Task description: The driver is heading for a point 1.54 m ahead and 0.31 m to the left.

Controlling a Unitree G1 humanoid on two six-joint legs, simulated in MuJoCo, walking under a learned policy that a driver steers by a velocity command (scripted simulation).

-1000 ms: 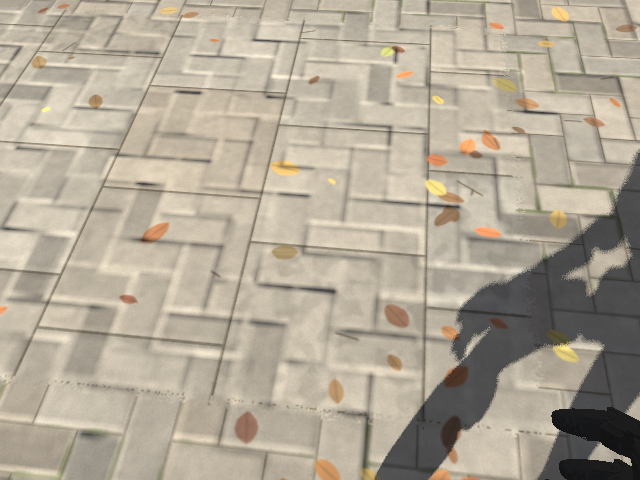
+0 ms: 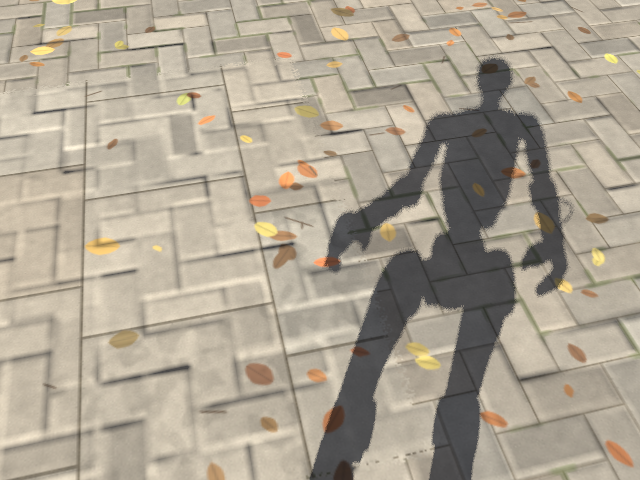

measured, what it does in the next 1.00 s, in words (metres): walks ahead, turning left: left foot, then right foot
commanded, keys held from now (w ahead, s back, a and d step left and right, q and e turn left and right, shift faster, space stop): q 0.32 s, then w+q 0.28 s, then w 0.26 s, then w+e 0.14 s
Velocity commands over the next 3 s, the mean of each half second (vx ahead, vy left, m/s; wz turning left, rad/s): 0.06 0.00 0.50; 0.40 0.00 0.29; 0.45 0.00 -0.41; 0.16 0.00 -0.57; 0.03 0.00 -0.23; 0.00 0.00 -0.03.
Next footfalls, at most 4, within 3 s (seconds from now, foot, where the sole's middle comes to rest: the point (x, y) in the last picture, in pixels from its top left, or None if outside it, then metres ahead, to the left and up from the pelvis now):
0.36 left None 0.00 0.15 -0.77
0.86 right None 0.32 0.03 -0.77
1.32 left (149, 475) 0.50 0.36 -0.77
1.76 right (264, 387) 0.69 0.14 -0.77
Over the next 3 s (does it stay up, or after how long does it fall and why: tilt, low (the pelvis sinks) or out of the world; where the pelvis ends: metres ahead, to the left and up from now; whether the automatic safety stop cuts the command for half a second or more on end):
stays up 0.64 0.25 0.00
